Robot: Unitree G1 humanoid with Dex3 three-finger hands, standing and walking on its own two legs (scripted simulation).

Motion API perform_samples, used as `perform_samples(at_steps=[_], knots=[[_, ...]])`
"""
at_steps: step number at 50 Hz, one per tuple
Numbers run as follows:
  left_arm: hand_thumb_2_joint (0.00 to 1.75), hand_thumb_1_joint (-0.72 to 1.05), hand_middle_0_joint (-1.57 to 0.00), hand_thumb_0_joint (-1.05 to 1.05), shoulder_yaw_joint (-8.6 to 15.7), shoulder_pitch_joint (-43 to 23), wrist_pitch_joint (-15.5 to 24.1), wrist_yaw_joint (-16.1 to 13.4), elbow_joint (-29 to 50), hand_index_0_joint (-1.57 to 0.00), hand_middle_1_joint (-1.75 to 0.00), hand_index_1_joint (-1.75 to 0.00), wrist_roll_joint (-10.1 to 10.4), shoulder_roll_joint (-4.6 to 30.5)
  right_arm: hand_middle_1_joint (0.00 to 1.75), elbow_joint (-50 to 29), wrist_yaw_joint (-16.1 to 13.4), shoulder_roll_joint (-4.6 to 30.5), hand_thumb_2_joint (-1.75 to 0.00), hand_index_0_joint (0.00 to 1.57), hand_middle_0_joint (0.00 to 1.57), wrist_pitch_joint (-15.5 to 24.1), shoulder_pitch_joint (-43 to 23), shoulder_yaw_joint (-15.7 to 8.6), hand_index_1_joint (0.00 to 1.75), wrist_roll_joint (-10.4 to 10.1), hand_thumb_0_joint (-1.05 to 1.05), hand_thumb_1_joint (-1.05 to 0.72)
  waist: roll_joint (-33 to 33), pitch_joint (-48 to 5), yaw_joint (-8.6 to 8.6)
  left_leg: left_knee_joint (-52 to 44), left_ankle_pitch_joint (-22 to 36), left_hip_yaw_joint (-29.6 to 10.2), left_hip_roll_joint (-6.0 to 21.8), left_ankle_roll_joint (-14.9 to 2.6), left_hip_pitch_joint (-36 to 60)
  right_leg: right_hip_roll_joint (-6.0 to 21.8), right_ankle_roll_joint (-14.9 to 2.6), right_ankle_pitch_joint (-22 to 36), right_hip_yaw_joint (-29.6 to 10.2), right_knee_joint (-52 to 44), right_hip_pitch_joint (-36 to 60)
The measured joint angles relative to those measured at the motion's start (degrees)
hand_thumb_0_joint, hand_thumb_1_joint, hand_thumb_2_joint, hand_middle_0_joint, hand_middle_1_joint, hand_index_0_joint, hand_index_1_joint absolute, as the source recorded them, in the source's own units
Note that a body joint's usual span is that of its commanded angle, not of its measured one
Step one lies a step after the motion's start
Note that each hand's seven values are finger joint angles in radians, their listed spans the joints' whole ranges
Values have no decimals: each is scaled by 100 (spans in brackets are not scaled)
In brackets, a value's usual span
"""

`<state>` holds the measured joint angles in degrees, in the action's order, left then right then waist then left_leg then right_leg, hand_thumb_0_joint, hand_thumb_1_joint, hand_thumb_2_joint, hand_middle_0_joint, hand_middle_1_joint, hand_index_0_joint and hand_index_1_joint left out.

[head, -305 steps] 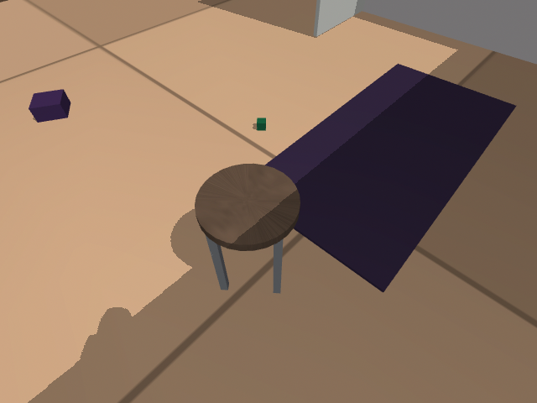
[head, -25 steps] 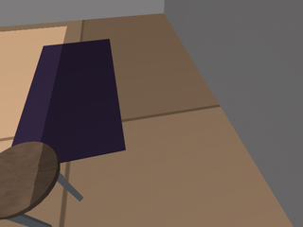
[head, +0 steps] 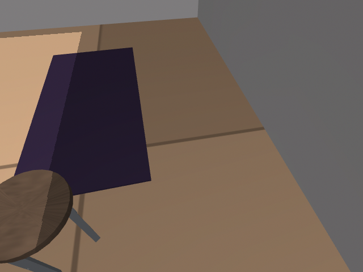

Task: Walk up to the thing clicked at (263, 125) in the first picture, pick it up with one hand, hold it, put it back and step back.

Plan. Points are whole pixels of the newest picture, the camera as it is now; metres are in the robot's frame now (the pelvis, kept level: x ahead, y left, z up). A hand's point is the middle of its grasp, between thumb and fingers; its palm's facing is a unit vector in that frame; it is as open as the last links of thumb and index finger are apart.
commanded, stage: stand
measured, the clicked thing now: out of the picture +0.94 +1.42 -0.75
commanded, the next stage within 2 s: walk up in 0.22 s
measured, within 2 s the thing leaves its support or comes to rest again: neither
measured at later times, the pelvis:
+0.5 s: pelvis +0.04 -0.05 -0.02, yaw -6 degrees
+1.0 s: pelvis +0.20 -0.06 -0.02, yaw +1 degrees
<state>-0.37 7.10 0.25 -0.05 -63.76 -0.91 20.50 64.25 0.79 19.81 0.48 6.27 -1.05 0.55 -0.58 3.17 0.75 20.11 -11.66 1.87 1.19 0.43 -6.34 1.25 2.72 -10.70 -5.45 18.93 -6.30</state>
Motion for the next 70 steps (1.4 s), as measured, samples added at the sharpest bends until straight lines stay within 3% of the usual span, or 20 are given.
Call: perform_samples(at_steps=[11,13,15,18,22,24,25,27,31,36,40,42,43,46,48,55,59,61,65,70], knots=[[90,90,-21,0,-6,32,0,5,4,-20,-30,-30,-1,-11,30,-13,4,0,-90,20,20,-9,-14,-6,30,-3,1,-90,9,10,-8,13,2,-3,-5,-5,-9,5,4,0,3,15,-8],[90,90,-21,0,75,168,-32,95,154,-20,-30,-30,-53,14,30,-153,65,-1,-90,20,20,34,44,-95,30,60,1,-90,-12,7,-41,153,-179,90,9,-82,-25,-15,-152,-453,-46,432,-181],[90,90,-21,0,163,353,-107,191,259,-20,-30,-30,-109,81,30,-364,105,6,-90,20,20,140,159,-204,30,111,1,-90,-31,-34,-46,211,-232,242,63,-127,9,-26,-260,-1063,69,1483,-638],[90,90,-21,1,266,537,-152,302,371,-20,-30,-30,-121,234,31,-630,124,62,-90,20,21,257,418,-303,30,161,1,-90,-51,-20,20,154,-307,354,167,-110,155,28,-296,-1262,302,2504,-1205],[90,91,-21,1,393,756,-77,457,597,-20,-30,-30,-120,359,31,-771,163,307,-90,20,21,182,702,-405,30,240,1,-90,39,77,3,325,-572,499,367,26,366,213,-313,-1087,544,1963,-1292],[90,91,-21,1,458,874,30,477,696,-20,-30,-30,-147,426,31,-828,153,443,-90,20,21,93,810,-445,30,225,1,-90,99,106,-6,920,-1005,507,499,-8,256,230,-293,-584,638,1438,-1104],[90,90,-21,1,514,877,90,455,733,-20,-30,-30,-177,442,31,-862,128,504,-90,20,20,50,884,-454,30,198,1,-90,197,137,15,1453,-1398,333,596,-140,66,155,-263,-250,748,1494,-1081],[90,90,-21,1,573,865,166,380,879,-20,-30,-30,-214,402,30,-845,96,555,-90,20,20,-73,991,-451,30,134,1,-90,323,159,-48,2820,-1836,-242,416,-227,-542,62,-301,-448,918,1792,-1105],[90,91,-21,0,497,911,175,330,1114,-20,-30,-30,-138,215,30,-869,158,578,-90,20,20,-51,1095,-396,30,34,1,-91,454,170,-168,3956,-1367,-417,155,-207,-1482,-32,-421,-501,1108,1343,-683],[90,90,-21,1,448,1018,222,310,1291,-21,-30,-30,-125,177,30,-1115,289,430,-90,20,20,64,1217,-336,30,57,1,-91,302,148,-185,3063,-946,-229,320,-103,-1879,-55,-425,-524,1261,828,-184],[90,90,-21,1,438,1010,212,341,1423,-21,-30,-30,-132,246,30,-1290,339,353,-90,20,20,154,1301,-321,30,78,1,-91,106,153,-185,1973,-423,-105,448,-124,-1695,20,-327,-895,1352,1013,0],[90,90,-21,1,426,1007,162,356,1491,-21,-30,-30,-119,290,30,-1368,307,362,-90,20,20,251,1359,-339,30,98,1,-90,-27,135,-152,1554,-62,29,357,-123,-1467,167,-285,-1297,1361,1484,-46],[90,90,-21,1,434,990,125,346,1501,-21,-30,-30,-115,319,30,-1402,265,341,-90,20,20,307,1345,-350,30,117,1,-90,-193,163,-148,1664,-112,133,238,-92,-1428,340,-378,-1491,1270,1974,-196],[90,90,-21,1,406,838,-21,303,1426,-20,-30,-30,-90,316,30,-1595,168,316,-90,20,20,439,1406,-325,30,70,1,-90,-269,174,37,1884,-429,98,151,-117,-1369,106,-511,-1882,723,3813,-987],[90,90,-21,1,399,748,-30,301,1442,-20,-30,-30,-51,371,30,-1667,116,270,-90,20,20,470,1477,-250,30,48,1,-90,-340,181,86,1700,-450,79,133,-117,-1176,57,-523,-1705,591,4343,-1448],[90,91,-21,1,505,581,-47,419,1585,-20,-30,-30,-57,454,31,-1817,35,350,-90,20,21,522,1749,-144,30,62,1,-90,-316,216,146,1368,-652,-6,201,20,-637,352,-378,-1074,554,3120,-2118],[90,91,-21,1,507,535,22,367,1578,-20,-30,-30,-45,443,31,-1826,-14,473,-90,20,21,377,1772,-124,30,39,1,-90,-116,209,173,1805,-1080,-176,352,172,-652,268,-423,-329,673,2019,-1842],[90,91,-21,0,517,500,99,293,1549,-20,-30,-30,-76,398,31,-1781,-73,512,-90,20,21,273,1687,-121,30,-5,1,-90,39,238,134,2446,-1371,-335,453,46,-862,143,-328,-76,756,1966,-1753],[90,91,-21,0,343,396,93,222,1497,-20,-29,-30,-69,113,30,-1558,-190,530,-90,20,20,96,1294,-104,30,-59,1,-90,255,324,-3,3688,-1936,-622,102,-172,-1448,148,-332,-385,858,2192,-1716],[90,90,-21,0,191,397,89,176,1399,-21,-30,-30,-78,-44,30,-1395,-154,468,-90,20,20,140,998,-47,30,-57,1,-91,287,280,-141,3094,-1754,-296,14,-202,-1631,196,-340,-425,953,2034,-1590]])
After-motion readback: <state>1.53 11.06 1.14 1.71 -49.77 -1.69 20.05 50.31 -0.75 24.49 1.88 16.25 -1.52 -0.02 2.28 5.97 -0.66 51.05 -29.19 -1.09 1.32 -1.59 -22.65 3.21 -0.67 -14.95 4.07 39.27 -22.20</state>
